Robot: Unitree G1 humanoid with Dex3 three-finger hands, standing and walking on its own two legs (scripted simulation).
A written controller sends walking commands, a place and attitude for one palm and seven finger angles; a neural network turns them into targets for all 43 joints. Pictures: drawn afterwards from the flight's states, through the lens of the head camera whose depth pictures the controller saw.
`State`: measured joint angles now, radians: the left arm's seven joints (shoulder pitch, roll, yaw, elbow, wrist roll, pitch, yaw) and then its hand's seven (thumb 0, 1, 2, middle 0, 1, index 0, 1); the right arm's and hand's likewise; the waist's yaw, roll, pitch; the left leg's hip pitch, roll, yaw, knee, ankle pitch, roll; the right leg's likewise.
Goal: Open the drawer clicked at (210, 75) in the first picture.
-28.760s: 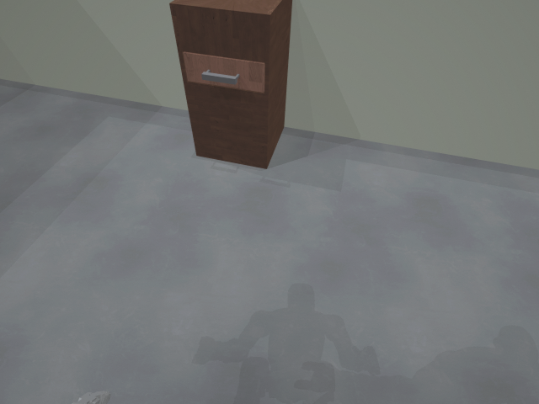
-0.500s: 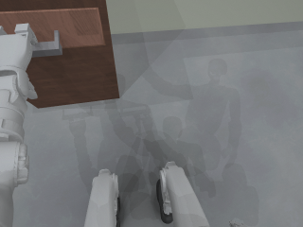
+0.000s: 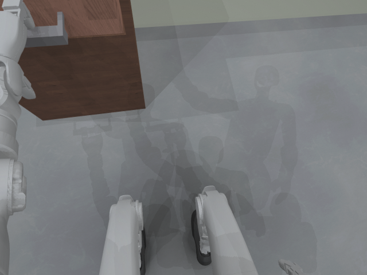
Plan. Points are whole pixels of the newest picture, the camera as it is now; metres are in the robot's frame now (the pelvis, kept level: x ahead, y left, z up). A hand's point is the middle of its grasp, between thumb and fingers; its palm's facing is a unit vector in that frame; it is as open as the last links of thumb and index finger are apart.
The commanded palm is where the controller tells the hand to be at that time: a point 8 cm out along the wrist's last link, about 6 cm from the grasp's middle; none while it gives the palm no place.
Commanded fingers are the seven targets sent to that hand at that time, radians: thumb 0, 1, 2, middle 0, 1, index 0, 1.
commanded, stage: lower the fingers behind the handle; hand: left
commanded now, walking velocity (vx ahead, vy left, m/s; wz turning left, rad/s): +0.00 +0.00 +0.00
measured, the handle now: (23, 28) +0.62 +0.30 +0.00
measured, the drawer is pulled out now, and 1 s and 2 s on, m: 0.00 0.00 0.00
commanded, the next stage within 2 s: lift the fingers back up to retry in 0.40 s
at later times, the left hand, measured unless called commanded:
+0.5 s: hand (14, 52) +0.55 +0.30 +0.01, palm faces +0.00 +0.04 -1.00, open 13.6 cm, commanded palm +0.54 +0.27 +0.02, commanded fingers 0.00 -0.50 0.30 -0.30 -1.20 -0.30 -1.20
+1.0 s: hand (11, 41) +0.55 +0.28 +0.04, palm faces -0.03 -0.03 -1.00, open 13.8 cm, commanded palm +0.55 +0.27 +0.09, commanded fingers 0.00 -0.50 0.30 -0.30 -1.20 -0.30 -1.20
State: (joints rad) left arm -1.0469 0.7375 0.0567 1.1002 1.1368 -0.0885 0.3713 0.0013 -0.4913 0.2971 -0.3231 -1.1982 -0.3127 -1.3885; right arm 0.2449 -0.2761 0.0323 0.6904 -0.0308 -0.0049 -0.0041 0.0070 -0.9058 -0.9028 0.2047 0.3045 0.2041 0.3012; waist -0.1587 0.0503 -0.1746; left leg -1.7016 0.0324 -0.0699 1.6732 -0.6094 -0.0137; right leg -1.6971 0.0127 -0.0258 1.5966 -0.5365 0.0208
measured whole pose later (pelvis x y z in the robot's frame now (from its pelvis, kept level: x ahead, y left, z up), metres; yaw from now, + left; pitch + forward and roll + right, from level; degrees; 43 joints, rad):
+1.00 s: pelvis +0.02 +0.00 +0.05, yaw +0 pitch +34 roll -5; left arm -0.91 0.69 0.10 0.98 1.11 -0.13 0.30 0.00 -0.49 0.30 -0.32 -1.20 -0.32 -1.21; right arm 0.29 -0.25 0.01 0.71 -0.04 0.02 -0.01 0.01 -0.91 -0.90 0.21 0.30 0.20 0.30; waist -0.16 0.05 -0.17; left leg -1.52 0.04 -0.07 1.50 -0.59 -0.01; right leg -1.50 0.02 -0.03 1.41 -0.51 0.02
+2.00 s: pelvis +0.03 +0.00 +0.08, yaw +0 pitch +32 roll -4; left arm -0.90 0.66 0.10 1.14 1.16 -0.12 0.42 0.00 -0.49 0.30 -0.32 -1.20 -0.32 -1.20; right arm 0.29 -0.28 0.01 0.71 -0.05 0.03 -0.01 0.01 -0.90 -0.90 0.21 0.30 0.20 0.30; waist -0.18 0.05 -0.17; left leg -1.38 0.05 -0.05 1.39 -0.57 -0.01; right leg -1.38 0.02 -0.01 1.31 -0.49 0.02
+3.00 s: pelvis +0.03 +0.01 +0.07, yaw +0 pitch +33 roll -4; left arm -0.93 0.75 0.08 1.12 1.10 -0.01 0.28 0.00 -0.49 0.30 -0.32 -1.20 -0.32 -1.20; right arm 0.25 -0.26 0.02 0.69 -0.03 0.05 -0.01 0.01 -0.91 -0.90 0.21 0.30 0.21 0.30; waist -0.14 0.05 -0.13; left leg -1.42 0.04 -0.05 1.40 -0.56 0.00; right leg -1.41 0.01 -0.02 1.31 -0.49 0.03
